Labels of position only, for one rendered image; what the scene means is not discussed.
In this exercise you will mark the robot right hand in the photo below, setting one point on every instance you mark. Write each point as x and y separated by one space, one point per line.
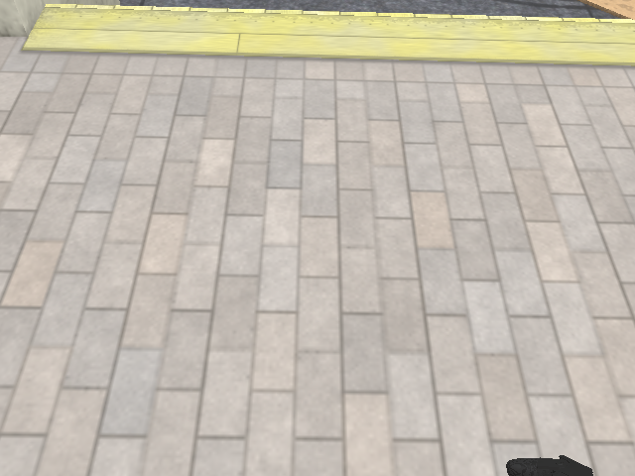
547 467

